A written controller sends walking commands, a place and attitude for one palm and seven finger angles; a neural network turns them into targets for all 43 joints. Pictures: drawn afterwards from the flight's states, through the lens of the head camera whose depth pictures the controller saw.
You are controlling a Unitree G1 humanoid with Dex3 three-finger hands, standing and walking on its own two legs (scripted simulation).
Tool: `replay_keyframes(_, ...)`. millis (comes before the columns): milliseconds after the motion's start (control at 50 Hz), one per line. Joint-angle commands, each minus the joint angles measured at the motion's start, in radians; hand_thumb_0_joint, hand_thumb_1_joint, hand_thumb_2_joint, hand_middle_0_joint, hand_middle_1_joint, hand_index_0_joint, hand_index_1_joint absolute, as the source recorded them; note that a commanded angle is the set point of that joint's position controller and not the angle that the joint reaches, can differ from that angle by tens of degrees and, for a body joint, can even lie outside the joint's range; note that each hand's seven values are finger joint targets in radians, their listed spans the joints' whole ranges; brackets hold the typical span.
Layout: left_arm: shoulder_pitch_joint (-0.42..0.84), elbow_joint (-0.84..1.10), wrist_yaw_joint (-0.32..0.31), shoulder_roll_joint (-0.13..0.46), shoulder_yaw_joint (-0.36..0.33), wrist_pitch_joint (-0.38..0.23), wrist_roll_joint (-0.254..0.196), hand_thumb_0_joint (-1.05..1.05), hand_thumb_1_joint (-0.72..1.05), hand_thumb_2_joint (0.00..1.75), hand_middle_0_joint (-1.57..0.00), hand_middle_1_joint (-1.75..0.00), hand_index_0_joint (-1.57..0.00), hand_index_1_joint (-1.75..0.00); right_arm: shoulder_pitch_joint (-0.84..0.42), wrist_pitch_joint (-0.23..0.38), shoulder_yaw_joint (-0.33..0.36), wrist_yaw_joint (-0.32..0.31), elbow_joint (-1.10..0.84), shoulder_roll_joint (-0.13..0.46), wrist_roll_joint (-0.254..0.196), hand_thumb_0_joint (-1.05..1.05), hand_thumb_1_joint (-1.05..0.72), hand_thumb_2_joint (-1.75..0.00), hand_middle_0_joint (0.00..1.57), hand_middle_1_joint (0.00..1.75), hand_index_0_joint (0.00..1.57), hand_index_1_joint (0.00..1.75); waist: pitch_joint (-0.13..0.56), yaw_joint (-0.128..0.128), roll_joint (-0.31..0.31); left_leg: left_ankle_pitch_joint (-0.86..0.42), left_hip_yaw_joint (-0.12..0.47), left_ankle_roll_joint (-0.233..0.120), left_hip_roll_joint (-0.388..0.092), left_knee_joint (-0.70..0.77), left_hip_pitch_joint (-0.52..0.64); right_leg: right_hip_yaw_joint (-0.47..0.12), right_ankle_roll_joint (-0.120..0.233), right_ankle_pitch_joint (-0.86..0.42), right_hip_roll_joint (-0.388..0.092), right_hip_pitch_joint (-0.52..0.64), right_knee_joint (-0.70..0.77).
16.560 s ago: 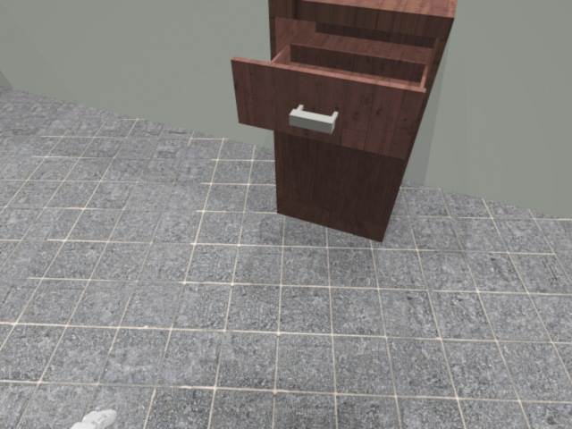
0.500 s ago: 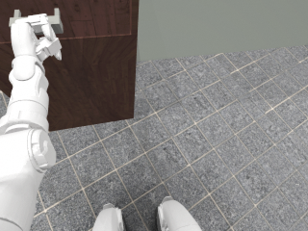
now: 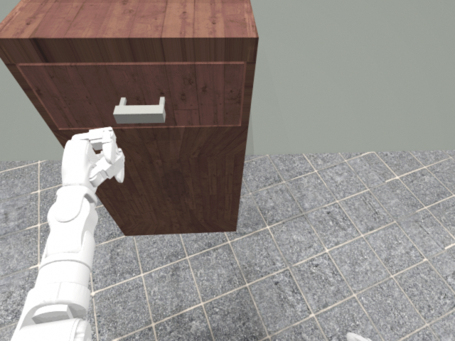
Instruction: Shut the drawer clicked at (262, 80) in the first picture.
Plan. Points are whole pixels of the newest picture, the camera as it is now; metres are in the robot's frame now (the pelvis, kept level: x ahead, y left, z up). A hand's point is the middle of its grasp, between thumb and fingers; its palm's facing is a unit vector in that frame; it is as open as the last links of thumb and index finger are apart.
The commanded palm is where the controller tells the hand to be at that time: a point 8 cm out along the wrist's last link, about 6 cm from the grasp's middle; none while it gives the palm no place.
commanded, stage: draw the hand back to the body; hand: left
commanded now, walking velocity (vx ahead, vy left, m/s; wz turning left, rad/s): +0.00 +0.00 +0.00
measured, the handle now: (141, 107) +0.60 +0.20 +0.04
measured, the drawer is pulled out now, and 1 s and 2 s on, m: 0.00 0.00 0.00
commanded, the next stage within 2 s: step back with the hand held close in 0.98 s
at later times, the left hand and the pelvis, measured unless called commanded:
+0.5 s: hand (48, 238) +0.24 +0.22 +0.16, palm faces +0.30 -0.91 -0.28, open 3.3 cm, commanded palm +0.19 +0.26 +0.17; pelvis -0.03 -0.01 +0.03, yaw +1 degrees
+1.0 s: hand out of the picture +0.14 +0.24 +0.19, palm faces +0.43 -0.81 -0.39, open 3.3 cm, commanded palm +0.09 +0.27 +0.21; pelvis -0.03 -0.01 +0.03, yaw +2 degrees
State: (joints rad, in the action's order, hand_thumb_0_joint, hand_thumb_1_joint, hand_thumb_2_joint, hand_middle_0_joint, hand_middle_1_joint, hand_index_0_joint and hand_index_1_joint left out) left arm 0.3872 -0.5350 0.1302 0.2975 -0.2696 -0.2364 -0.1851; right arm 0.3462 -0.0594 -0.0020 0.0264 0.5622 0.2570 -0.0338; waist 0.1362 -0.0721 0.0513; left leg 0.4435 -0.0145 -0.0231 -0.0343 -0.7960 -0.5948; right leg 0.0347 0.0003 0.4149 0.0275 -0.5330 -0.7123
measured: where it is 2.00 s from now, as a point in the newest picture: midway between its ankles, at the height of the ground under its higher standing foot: outside the picture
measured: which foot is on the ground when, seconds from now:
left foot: down 0.00-1.00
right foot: down 0.00-1.00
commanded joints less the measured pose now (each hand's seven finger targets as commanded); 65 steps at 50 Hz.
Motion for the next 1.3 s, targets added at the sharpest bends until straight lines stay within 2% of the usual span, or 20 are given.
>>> replay_keyframes(0, 0.241, 0.298, 0.037, 0.134, 0.023, -0.009, -0.031, 0.0, 0.9, 0.9, -1.4, -1.6, -1.4, -1.6, 0.018, 0.049, 0.046, -0.019, -0.104, 0.142, -0.015, 0.0, -0.9, -0.9, 0.2, 0.3, 0.2, 0.3, 0.293, -0.004, 0.034, -0.677, 0.017, -0.013, 0.012, 0.07, 0.319, 0.018, 0.013, -0.615, 0.02, 0.161, 0.039)
replay_keyframes(80, 0.189, 0.396, 0.06, 0.139, 0.009, 0.044, -0.065, 0.0, 0.9, 0.9, -1.4, -1.6, -1.4, -1.6, -0.058, 0.071, 0.034, -0.036, -0.136, 0.136, -0.023, 0.0, -0.9, -0.9, 0.2, 0.3, 0.2, 0.3, 0.267, 0.016, -0.001, -0.621, 0.023, -0.012, 0.019, 0.103, 0.339, 0.022, 0.014, -0.594, 0.014, 0.2, 0.061)
replay_keyframes(100, 0.152, 0.503, -0.037, 0.227, 0.044, 0.045, 0.056, 0.0, 0.9, 0.9, -1.4, -1.6, -1.4, -1.6, -0.14, 0.059, 0.037, -0.05, -0.147, 0.123, -0.018, 0.0, -0.9, -0.9, 0.2, 0.3, 0.2, 0.3, 0.265, 0.064, -0.005, -0.586, 0.008, -0.013, 0.03, 0.153, 0.389, -0.019, 0.021, -0.543, -0.009, 0.235, 0.114)
replay_keyframes(120, 0.097, 0.51, -0.089, 0.204, 0.038, 0.065, 0.061, 0.0, 0.9, 0.9, -1.4, -1.6, -1.4, -1.6, -0.153, 0.055, 0.032, -0.062, -0.153, 0.116, -0.012, 0.0, -0.9, -0.9, 0.2, 0.3, 0.2, 0.3, 0.213, 0.053, -0.029, -0.528, 0.006, -0.014, 0.028, 0.182, 0.384, -0.015, 0.021, -0.508, -0.007, 0.236, 0.139)
replay_keyframes(160, 0.019, 0.526, -0.13, 0.168, 0.064, 0.099, 0.073, 0.0, 0.9, 0.9, -1.4, -1.6, -1.4, -1.6, -0.19, 0.049, 0.019, -0.076, -0.158, 0.11, -0.015, 0.0, -0.9, -0.9, 0.2, 0.3, 0.2, 0.3, 0.154, 0.063, -0.047, -0.463, 0.007, -0.013, 0.027, 0.225, 0.368, -0.013, 0.021, -0.468, -0.016, 0.274, 0.161)
replay_keyframes(260, -0.047, 0.657, -0.193, 0.204, 0.023, 0.129, 0.095, 0.0, 0.9, 0.9, -1.4, -1.6, -1.4, -1.6, -0.253, 0.051, -0.002, -0.104, -0.153, 0.094, -0.008, 0.0, -0.9, -0.9, 0.2, 0.3, 0.2, 0.3, 0.096, 0.078, -0.034, -0.389, 0.005, -0.016, 0.029, 0.309, 0.43, -0.019, 0.023, -0.399, -0.02, 0.343, 0.243)
replay_keyframes(320, -0.141, 0.745, -0.205, 0.187, 0.035, 0.136, 0.098, 0.0, 0.9, 0.9, -1.4, -1.6, -1.4, -1.6, -0.271, 0.069, -0.008, -0.108, -0.148, 0.091, 0.0, 0.0, -0.9, -0.9, 0.2, 0.3, 0.2, 0.3, 0.079, 0.087, 0.009, -0.4, 0.007, -0.014, 0.03, 0.345, 0.48, -0.019, 0.026, -0.393, -0.019, 0.376, 0.286)
replay_keyframes(440, -0.363, 0.899, -0.214, 0.157, 0.038, 0.134, 0.1, 0.0, 0.9, 0.9, -1.4, -1.6, -1.4, -1.6, -0.297, 0.1, -0.013, -0.102, -0.141, 0.084, 0.015, 0.0, -0.9, -0.9, 0.2, 0.3, 0.2, 0.3, -0.005, 0.099, 0.001, -0.415, 0.01, -0.011, 0.022, 0.406, 0.519, -0.012, 0.024, -0.386, -0.018, 0.413, 0.342)
replay_keyframes(520, -0.511, 0.953, -0.22, 0.19, -0.03, 0.131, 0.1, 0.0, 0.9, 0.9, -1.4, -1.6, -1.4, -1.6, -0.305, 0.107, -0.006, -0.102, -0.126, 0.087, 0.026, 0.0, -0.9, -0.9, 0.2, 0.3, 0.2, 0.3, -0.045, 0.116, -0.054, -0.401, 0.008, -0.014, 0.024, 0.424, 0.512, -0.014, 0.022, -0.369, -0.015, 0.435, 0.376)
replay_keyframes(700, -0.76, 1.204, -0.235, 0.208, -0.106, 0.091, 0.105, 0.0, 0.9, 0.9, -1.4, -1.6, -1.4, -1.6, -0.307, 0.16, -0.001, -0.101, -0.127, 0.069, 0.034, 0.0, -0.9, -0.9, 0.2, 0.3, 0.2, 0.3, -0.059, 0.132, 0.04, -0.397, 0.005, -0.008, 0.026, 0.425, 0.528, -0.018, 0.021, -0.351, -0.023, 0.448, 0.399)
replay_keyframes(780, -0.89, 1.244, -0.24, 0.22, -0.151, 0.081, 0.105, 0.0, 0.9, 0.9, -1.4, -1.6, -1.4, -1.6, -0.3, 0.184, 0.009, -0.108, -0.13, 0.068, 0.033, 0.0, -0.9, -0.9, 0.2, 0.3, 0.2, 0.3, -0.076, 0.142, -0.018, -0.39, 0.004, -0.01, 0.022, 0.421, 0.521, -0.017, 0.017, -0.346, -0.019, 0.442, 0.403)
replay_keyframes(880, -0.813, 1.151, -0.238, 0.162, -0.096, 0.086, 0.115, 0.0, 0.9, 0.9, -1.4, -1.6, -1.4, -1.6, -0.285, 0.184, 0.014, -0.117, -0.098, 0.078, 0.034, 0.0, -0.9, -0.9, 0.2, 0.3, 0.2, 0.3, -0.201, 0.114, -0.064, -0.292, 0.009, -0.016, 0.02, 0.438, 0.507, -0.016, 0.011, -0.22, -0.02, 0.355, 0.44)
replay_keyframes(1020, -0.801, 1.22, -0.254, 0.206, -0.125, 0.069, 0.123, 0.0, 0.9, 0.9, -1.4, -1.6, -1.4, -1.6, -0.295, 0.212, 0.01, -0.13, -0.098, 0.077, 0.043, 0.0, -0.9, -0.9, 0.2, 0.3, 0.2, 0.3, -0.078, 0.141, 0.019, -0.341, 0.01, -0.017, 0.027, 0.431, 0.545, -0.031, 0.02, -0.275, -0.028, 0.433, 0.421)
replay_keyframes(1080, -0.814, 1.24, -0.256, 0.199, -0.121, 0.073, 0.122, 0.0, 0.9, 0.9, -1.4, -1.6, -1.4, -1.6, -0.299, 0.22, 0.005, -0.127, -0.096, 0.069, 0.043, 0.0, -0.9, -0.9, 0.2, 0.3, 0.2, 0.3, -0.085, 0.142, 0.028, -0.386, 0.009, -0.012, 0.027, 0.428, 0.54, -0.027, 0.02, -0.335, -0.028, 0.445, 0.405)
replay_keyframes(1100, -0.706, 1.323, -0.26, 0.339, -0.269, 0.027, 0.126, 0.0, 0.9, 0.9, -1.4, -1.6, -1.4, -1.6, -0.292, 0.189, 0.013, -0.117, -0.132, 0.099, 0.038, 0.0, -0.9, -0.9, 0.2, 0.3, 0.2, 0.3, -0.154, 0.094, 0.018, -0.334, 0.034, -0.036, 0.016, 0.398, 0.459, -0.135, 0.021, -0.38, -0.073, 0.35, 0.456)
replay_keyframes(1120, -0.712, 1.29, -0.258, 0.347, -0.283, 0.008, 0.13, 0.0, 0.9, 0.9, -1.4, -1.6, -1.4, -1.6, -0.29, 0.177, 0.011, -0.117, -0.12, 0.086, 0.042, 0.0, -0.9, -0.9, 0.2, 0.3, 0.2, 0.3, -0.17, 0.095, 0.011, -0.318, 0.045, -0.031, 0.023, 0.389, 0.441, -0.136, 0.029, -0.386, -0.095, 0.347, 0.469)
replay_keyframes(1140, -0.854, 1.182, -0.25, 0.255, -0.218, 0.02, 0.13, 0.0, 0.9, 0.9, -1.4, -1.6, -1.4, -1.6, -0.291, 0.162, 0.018, -0.115, -0.105, 0.079, 0.045, 0.0, -0.9, -0.9, 0.2, 0.3, 0.2, 0.3, -0.188, 0.092, -0.034, -0.351, 0.044, -0.029, 0.018, 0.384, 0.444, -0.124, 0.027, -0.402, -0.1, 0.326, 0.465)
replay_keyframes(1180, -0.937, 1.146, -0.236, 0.188, -0.161, 0.026, 0.128, 0.0, 0.9, 0.9, -1.4, -1.6, -1.4, -1.6, -0.278, 0.13, 0.031, -0.102, -0.118, 0.087, 0.043, 0.0, -0.9, -0.9, 0.2, 0.3, 0.2, 0.3, -0.136, 0.084, -0.051, -0.434, 0.035, -0.026, 0.005, 0.388, 0.456, -0.088, 0.014, -0.449, -0.095, 0.344, 0.433)
replay_keyframes(1220, -0.975, 1.148, -0.231, 0.178, -0.155, 0.018, 0.124, 0.0, 0.9, 0.9, -1.4, -1.6, -1.4, -1.6, -0.28, 0.112, 0.043, -0.101, -0.128, 0.094, 0.042, 0.0, -0.9, -0.9, 0.2, 0.3, 0.2, 0.3, -0.084, 0.081, -0.01, -0.521, 0.029, -0.027, -0.003, 0.402, 0.469, -0.056, 0.003, -0.491, -0.086, 0.362, 0.401)
replay_keyframes(1280, -1.02, 1.183, -0.235, 0.213, -0.185, 0.008, 0.12, 0.0, 0.9, 0.9, -1.4, -1.6, -1.4, -1.6, -0.28, 0.088, 0.054, -0.099, -0.148, 0.091, 0.033, 0.0, -0.9, -0.9, 0.2, 0.3, 0.2, 0.3, 0.014, 0.083, -0.038, -0.636, 0.031, -0.027, -0.02, 0.398, 0.481, -0.033, -0.01, -0.567, -0.076, 0.404, 0.348)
